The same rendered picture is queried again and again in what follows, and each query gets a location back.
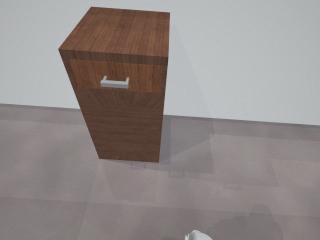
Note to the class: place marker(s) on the drawer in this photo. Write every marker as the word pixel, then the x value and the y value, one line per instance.
pixel 142 77

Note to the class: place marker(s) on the cabinet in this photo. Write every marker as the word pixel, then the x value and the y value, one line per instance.
pixel 123 125

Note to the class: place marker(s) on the handle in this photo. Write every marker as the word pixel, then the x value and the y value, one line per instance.
pixel 115 84

